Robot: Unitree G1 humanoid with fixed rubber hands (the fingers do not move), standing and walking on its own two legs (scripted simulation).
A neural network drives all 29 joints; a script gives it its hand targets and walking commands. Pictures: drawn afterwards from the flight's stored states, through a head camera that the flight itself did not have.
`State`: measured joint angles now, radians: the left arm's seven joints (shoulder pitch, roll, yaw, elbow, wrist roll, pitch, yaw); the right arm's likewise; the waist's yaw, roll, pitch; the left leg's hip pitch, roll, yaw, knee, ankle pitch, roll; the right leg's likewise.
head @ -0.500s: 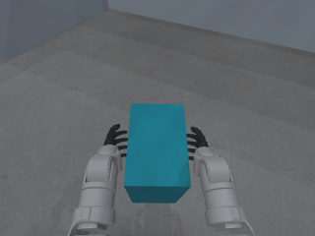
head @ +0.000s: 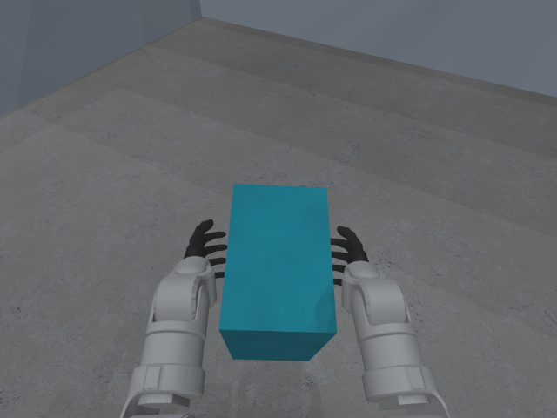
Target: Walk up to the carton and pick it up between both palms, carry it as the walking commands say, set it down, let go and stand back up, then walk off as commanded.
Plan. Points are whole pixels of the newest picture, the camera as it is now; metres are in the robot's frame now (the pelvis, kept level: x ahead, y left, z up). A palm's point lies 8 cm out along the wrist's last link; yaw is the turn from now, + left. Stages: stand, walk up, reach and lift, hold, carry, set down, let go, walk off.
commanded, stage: carry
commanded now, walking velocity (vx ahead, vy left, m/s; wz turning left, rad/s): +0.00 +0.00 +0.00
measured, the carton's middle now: (275, 282) +0.34 +0.01 -0.04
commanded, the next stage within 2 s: hold in 0.40 s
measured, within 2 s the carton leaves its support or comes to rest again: neither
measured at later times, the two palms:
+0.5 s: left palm (207, 272) +0.30 +0.11 +0.05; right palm (366, 283) +0.29 -0.13 +0.04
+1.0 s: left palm (214, 270) +0.31 +0.10 +0.04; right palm (370, 308) +0.25 -0.13 +0.03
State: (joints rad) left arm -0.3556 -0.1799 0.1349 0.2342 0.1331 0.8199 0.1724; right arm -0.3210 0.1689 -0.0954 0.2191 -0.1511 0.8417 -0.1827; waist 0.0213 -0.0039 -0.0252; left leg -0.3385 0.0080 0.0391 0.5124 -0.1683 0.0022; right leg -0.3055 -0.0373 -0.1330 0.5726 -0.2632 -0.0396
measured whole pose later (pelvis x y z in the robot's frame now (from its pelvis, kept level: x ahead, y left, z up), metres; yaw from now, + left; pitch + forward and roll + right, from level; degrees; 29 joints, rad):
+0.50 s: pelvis +0.00 -0.01 +0.00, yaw +0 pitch -3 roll +1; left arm -0.36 -0.18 0.14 0.34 0.23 0.77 0.14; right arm -0.33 0.17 -0.10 0.34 -0.21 0.79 -0.16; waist 0.00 0.01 -0.02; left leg -0.29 0.02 0.04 0.50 -0.16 -0.01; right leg -0.26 -0.03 -0.13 0.56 -0.26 -0.05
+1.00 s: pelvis -0.02 +0.02 -0.01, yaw -9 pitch -8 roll -1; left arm -0.52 -0.19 0.29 0.65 0.35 0.69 0.09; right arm -0.41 0.20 -0.26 0.64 -0.23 0.70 -0.16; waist 0.04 -0.06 -0.05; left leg -0.26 -0.05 -0.07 0.68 -0.27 0.01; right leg -0.25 0.04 -0.01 0.66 -0.27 -0.03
